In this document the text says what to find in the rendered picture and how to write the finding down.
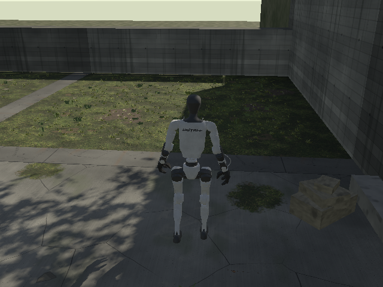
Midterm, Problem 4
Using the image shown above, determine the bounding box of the robot right forearm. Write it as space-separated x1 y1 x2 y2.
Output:
215 145 228 172

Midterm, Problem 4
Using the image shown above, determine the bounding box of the robot left thigh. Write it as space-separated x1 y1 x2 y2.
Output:
171 166 184 204

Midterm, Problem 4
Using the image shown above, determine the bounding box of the robot head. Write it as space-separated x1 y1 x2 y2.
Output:
183 94 203 123

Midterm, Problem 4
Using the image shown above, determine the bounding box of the robot right hand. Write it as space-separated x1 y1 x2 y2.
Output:
217 170 230 185

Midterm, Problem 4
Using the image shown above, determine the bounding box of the robot left upper arm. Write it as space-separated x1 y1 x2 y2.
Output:
164 120 181 151

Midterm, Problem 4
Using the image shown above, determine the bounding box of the robot left forearm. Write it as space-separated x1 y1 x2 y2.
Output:
159 142 170 164

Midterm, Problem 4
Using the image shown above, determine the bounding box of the robot left hand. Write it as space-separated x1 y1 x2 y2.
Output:
157 162 171 173

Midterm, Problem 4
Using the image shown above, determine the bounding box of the robot right upper arm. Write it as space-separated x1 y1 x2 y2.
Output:
205 121 221 154

